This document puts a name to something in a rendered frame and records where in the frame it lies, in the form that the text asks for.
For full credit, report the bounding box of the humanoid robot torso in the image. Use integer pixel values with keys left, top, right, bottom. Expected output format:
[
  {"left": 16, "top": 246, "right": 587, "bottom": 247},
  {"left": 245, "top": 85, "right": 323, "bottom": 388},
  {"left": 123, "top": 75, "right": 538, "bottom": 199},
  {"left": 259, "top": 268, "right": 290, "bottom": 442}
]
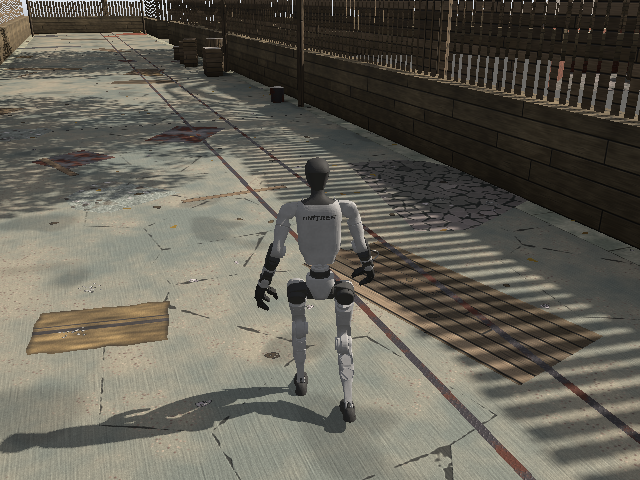
[{"left": 295, "top": 196, "right": 342, "bottom": 300}]

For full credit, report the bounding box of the robot left hand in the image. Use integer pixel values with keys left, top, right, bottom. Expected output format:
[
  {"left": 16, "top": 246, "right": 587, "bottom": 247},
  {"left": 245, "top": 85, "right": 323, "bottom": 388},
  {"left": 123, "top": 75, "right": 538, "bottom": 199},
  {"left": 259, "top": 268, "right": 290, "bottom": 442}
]
[{"left": 254, "top": 284, "right": 278, "bottom": 311}]

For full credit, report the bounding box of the robot right forearm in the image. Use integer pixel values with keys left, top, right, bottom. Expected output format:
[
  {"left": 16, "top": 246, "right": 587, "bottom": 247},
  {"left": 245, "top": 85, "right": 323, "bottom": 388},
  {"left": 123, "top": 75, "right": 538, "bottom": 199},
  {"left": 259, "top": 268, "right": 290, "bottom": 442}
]
[{"left": 357, "top": 237, "right": 374, "bottom": 271}]

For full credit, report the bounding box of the left robot shin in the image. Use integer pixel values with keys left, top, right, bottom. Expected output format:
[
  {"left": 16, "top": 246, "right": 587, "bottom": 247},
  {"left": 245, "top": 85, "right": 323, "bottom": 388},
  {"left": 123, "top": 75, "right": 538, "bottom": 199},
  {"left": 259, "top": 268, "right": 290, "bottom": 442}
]
[{"left": 292, "top": 321, "right": 306, "bottom": 383}]

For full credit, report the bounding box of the robot left forearm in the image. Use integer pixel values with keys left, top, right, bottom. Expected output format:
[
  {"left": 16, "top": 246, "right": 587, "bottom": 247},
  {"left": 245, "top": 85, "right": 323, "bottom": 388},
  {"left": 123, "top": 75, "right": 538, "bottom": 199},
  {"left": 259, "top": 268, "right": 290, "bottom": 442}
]
[{"left": 258, "top": 243, "right": 280, "bottom": 288}]

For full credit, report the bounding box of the robot right hand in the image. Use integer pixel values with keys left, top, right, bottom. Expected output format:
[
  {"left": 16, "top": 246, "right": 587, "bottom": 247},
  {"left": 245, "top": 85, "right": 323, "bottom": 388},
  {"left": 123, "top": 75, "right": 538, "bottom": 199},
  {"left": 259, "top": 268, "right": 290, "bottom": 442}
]
[{"left": 351, "top": 267, "right": 375, "bottom": 286}]

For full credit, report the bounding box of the left robot upper arm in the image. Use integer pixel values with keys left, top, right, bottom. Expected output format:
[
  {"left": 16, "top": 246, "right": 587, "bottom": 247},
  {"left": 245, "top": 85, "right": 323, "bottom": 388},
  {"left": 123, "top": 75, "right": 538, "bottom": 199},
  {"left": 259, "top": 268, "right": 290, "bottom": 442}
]
[{"left": 270, "top": 202, "right": 298, "bottom": 259}]

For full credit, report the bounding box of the right robot upper arm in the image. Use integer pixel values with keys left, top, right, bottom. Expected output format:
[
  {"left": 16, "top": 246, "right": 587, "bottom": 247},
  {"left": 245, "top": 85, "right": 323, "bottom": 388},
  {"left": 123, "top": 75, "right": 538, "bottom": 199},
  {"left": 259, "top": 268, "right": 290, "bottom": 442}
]
[{"left": 339, "top": 200, "right": 368, "bottom": 253}]

